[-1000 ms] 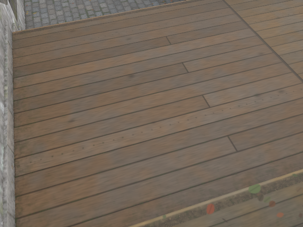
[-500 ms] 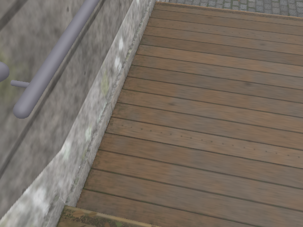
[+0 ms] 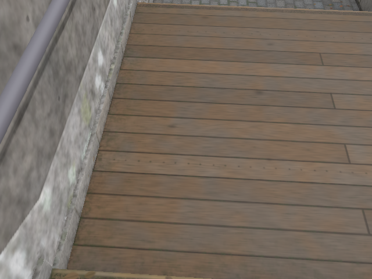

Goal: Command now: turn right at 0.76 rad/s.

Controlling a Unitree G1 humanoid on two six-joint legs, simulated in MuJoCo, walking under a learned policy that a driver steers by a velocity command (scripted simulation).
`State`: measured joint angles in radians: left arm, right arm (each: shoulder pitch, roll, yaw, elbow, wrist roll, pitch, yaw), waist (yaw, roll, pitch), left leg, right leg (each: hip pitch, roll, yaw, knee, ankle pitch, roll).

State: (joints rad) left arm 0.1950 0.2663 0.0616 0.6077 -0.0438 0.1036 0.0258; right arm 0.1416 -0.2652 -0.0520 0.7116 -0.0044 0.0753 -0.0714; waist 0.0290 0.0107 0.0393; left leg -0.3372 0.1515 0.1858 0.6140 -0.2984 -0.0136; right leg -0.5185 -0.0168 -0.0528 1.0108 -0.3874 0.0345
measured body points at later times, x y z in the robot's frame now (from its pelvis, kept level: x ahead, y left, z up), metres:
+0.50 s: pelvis +0.02 -0.06 +0.00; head +0.00 -0.11 +0.45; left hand +0.25 +0.10 -0.07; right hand +0.00 -0.33 -0.16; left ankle +0.06 +0.15 -0.59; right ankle -0.02 -0.10 -0.73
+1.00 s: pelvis +0.14 +0.02 -0.05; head +0.15 +0.02 +0.40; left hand +0.06 +0.30 -0.17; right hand +0.37 -0.21 -0.13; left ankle +0.26 +0.24 -0.69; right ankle -0.02 -0.11 -0.73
